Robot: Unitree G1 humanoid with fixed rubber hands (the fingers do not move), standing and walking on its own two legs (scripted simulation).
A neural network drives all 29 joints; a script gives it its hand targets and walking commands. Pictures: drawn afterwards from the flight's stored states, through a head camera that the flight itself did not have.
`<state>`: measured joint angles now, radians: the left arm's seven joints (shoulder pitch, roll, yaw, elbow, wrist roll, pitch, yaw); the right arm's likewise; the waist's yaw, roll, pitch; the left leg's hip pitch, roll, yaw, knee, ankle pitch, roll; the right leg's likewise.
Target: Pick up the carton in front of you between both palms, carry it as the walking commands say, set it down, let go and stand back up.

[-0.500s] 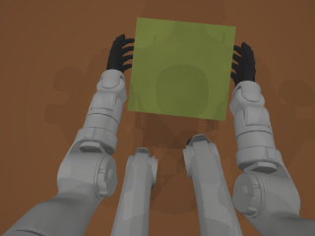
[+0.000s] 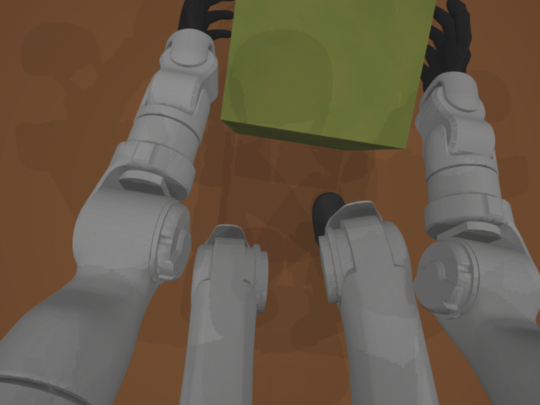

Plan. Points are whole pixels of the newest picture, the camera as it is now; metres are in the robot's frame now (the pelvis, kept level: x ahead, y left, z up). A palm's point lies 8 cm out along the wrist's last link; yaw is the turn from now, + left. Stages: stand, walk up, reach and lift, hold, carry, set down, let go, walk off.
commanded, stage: set down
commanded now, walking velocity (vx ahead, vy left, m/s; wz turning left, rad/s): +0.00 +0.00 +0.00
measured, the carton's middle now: (311, 69) +0.50 -0.11 -0.24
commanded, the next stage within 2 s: none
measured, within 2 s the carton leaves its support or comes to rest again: rests again in 0.80 s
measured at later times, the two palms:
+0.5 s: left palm (198, 44) +0.54 +0.04 -0.18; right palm (436, 75) +0.46 -0.25 -0.17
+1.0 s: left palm (202, 49) +0.54 +0.04 -0.20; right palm (437, 74) +0.46 -0.26 -0.19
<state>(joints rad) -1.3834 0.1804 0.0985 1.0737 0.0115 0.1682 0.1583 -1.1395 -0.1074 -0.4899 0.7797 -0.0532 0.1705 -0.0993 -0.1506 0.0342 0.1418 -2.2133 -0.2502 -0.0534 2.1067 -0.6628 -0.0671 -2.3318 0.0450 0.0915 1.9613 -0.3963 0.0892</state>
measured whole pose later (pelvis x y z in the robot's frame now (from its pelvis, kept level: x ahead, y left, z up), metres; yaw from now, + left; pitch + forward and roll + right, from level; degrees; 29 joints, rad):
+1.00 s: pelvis +0.00 +0.00 -0.02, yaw -1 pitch +42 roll -2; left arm -1.43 0.19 0.13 1.17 0.12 0.11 0.06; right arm -1.27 -0.22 -0.52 1.10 -0.07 0.07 0.00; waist -0.15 0.01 0.21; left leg -2.26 -0.16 -0.03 2.20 -0.66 -0.02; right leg -2.35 0.00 0.04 2.04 -0.41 0.07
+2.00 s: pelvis +0.02 -0.02 +0.10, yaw -1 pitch +47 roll +1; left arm -1.15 0.31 0.09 0.86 -0.01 0.18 0.05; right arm -0.91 -0.18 -0.36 0.70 0.11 0.12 -0.07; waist -0.16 0.03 -0.07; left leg -1.97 -0.07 -0.03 1.74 -0.60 -0.02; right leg -2.08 0.01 0.03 1.63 -0.38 0.02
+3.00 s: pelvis +0.12 -0.04 +0.35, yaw -2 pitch +18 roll +0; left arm -0.09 0.15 0.13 0.56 0.07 0.00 0.04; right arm 0.08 -0.20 -0.04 0.42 0.04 0.01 0.08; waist -0.10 -0.03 -0.03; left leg -0.60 -0.01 -0.08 0.67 -0.37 -0.03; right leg -0.72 0.04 0.02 0.65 -0.24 -0.03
